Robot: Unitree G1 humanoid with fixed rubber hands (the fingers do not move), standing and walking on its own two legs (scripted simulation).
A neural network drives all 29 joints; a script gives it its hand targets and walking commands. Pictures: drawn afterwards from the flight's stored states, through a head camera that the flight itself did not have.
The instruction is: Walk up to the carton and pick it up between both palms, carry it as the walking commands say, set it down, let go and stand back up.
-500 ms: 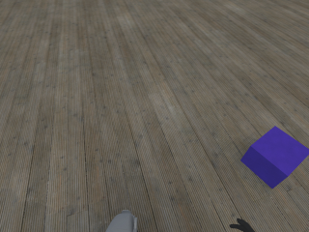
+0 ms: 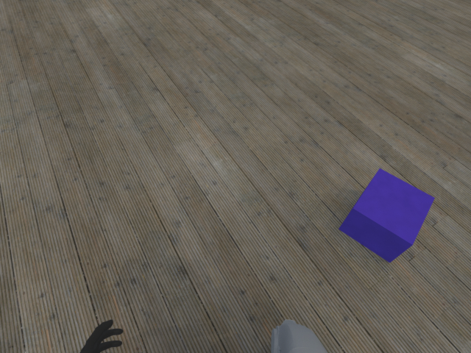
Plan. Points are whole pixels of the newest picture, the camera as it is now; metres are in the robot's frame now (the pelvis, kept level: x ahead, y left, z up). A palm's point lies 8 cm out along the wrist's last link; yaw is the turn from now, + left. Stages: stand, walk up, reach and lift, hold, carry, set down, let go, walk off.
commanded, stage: walk up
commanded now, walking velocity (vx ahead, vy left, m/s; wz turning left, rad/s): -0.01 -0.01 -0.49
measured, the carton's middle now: (384, 214) +0.74 -0.69 -0.68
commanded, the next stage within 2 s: none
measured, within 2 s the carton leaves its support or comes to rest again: neither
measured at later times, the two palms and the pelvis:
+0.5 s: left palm (132, 350) +0.15 +0.19 -0.12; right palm out of the picture +0.11 -0.34 -0.10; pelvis +0.05 -0.05 +0.00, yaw -14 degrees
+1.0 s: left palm (296, 200) +0.46 -0.13 -0.11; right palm out of the picture -0.06 -0.42 -0.14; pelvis +0.16 -0.23 -0.04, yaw -28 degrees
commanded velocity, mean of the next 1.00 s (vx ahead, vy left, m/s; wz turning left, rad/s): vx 0.30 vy -0.19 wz -0.47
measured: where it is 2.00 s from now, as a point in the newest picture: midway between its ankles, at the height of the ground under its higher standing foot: (328, 303)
